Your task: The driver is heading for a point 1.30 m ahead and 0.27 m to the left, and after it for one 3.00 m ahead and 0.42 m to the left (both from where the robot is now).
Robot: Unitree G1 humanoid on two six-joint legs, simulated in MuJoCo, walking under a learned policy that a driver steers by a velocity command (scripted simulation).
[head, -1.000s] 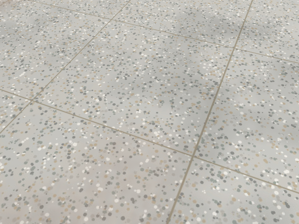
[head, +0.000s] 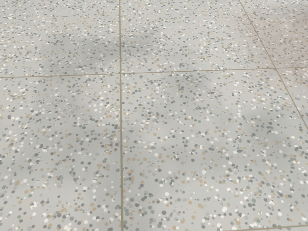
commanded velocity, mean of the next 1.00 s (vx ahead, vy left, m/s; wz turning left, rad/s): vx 0.50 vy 0.00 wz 0.37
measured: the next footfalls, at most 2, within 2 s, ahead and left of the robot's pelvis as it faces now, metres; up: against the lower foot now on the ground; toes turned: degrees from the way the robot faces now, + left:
right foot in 0.24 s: +0.27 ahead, -0.11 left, +0.00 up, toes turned +5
left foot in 0.74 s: +0.48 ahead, +0.17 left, +0.00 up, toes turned +28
